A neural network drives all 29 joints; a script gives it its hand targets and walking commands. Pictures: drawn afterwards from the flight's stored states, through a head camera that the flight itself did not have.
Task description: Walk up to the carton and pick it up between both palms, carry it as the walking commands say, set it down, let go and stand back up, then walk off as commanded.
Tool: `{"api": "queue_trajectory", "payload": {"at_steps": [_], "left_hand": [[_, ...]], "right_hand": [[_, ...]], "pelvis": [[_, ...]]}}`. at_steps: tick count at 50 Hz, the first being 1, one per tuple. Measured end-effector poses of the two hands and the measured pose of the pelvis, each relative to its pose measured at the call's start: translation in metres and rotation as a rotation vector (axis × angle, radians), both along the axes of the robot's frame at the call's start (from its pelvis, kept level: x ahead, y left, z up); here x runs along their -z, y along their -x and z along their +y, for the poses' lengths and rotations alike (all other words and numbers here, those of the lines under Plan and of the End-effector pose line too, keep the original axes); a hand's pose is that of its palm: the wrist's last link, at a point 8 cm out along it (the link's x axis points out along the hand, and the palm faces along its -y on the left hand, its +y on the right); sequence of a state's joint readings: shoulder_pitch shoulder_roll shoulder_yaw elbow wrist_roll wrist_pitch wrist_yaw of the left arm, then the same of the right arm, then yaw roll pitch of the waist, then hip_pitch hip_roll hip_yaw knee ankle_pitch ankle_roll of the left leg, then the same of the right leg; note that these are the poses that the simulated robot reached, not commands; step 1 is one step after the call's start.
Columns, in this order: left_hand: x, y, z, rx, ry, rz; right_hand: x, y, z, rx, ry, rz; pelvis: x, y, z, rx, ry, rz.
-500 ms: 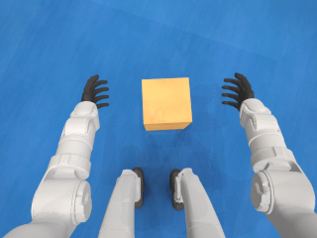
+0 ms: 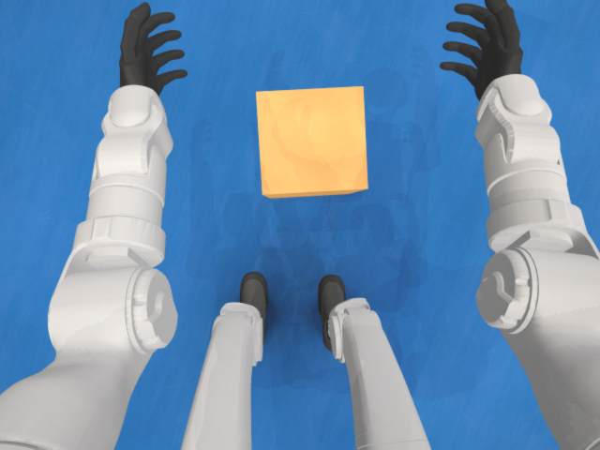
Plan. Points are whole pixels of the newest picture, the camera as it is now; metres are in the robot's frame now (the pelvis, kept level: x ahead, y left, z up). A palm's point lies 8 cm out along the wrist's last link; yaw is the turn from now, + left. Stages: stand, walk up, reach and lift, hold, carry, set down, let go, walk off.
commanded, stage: reach and lift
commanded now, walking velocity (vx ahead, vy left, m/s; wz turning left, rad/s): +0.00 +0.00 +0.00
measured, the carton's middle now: (309, 151) +0.50 -0.04 -0.54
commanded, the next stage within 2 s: none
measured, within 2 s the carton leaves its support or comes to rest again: neither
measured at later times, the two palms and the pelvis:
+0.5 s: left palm (180, 113) +0.52 +0.16 -0.24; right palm (447, 109) +0.51 -0.23 -0.24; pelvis -0.02 +0.00 -0.11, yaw +0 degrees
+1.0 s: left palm (208, 134) +0.52 +0.15 -0.39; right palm (408, 131) +0.51 -0.22 -0.38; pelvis -0.04 +0.01 -0.24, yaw +0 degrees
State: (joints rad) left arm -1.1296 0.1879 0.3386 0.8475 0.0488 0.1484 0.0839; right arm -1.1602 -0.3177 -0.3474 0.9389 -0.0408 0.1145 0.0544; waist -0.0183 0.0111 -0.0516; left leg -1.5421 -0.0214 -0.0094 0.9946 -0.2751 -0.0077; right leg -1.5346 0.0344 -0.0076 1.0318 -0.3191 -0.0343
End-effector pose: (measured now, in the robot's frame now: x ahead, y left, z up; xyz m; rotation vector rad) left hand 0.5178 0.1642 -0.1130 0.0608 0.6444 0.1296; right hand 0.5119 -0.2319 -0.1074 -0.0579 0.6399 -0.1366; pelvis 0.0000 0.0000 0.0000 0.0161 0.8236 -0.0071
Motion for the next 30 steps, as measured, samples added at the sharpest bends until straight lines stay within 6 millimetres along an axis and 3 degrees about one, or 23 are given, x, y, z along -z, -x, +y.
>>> {"api": "queue_trajectory", "payload": {"at_steps": [10, 30], "left_hand": [[0.031, 0.004, 0.003, -0.001, -0.001, 0.012], [0.156, -0.001, -0.003, -0.019, 0.002, 0.020]], "right_hand": [[0.031, 0.001, 0.000, 0.010, -0.012, 0.020], [0.158, 0.003, -0.003, 0.035, -0.009, 0.024]], "pelvis": [[0.022, 0.005, -0.001, 0.000, 0.001, 0.033], [0.141, 0.030, 0.005, 0.004, -0.009, 0.048]]}}
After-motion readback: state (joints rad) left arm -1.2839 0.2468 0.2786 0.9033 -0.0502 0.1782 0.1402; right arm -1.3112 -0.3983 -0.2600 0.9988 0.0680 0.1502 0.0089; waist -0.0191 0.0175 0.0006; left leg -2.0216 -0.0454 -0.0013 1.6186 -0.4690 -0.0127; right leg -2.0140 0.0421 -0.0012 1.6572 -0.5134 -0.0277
